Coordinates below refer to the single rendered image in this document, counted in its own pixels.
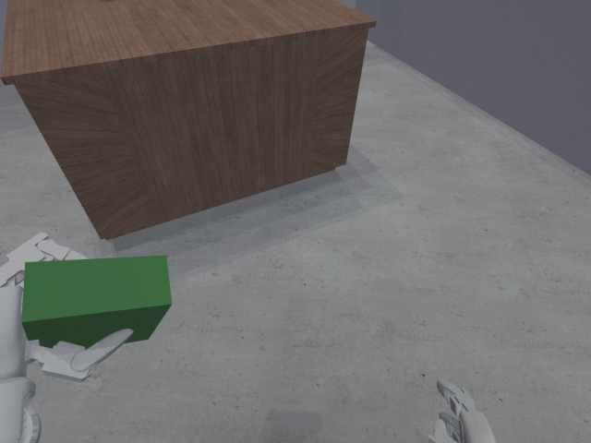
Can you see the sponge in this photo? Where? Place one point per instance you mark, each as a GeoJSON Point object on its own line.
{"type": "Point", "coordinates": [81, 301]}

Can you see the left robot hand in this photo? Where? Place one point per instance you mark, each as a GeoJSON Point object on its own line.
{"type": "Point", "coordinates": [66, 360]}

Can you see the right robot hand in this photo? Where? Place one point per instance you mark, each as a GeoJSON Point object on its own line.
{"type": "Point", "coordinates": [472, 427]}

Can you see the robot left forearm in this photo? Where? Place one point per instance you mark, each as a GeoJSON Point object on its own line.
{"type": "Point", "coordinates": [19, 422]}

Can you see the table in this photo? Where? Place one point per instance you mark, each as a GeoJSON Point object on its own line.
{"type": "Point", "coordinates": [158, 109]}

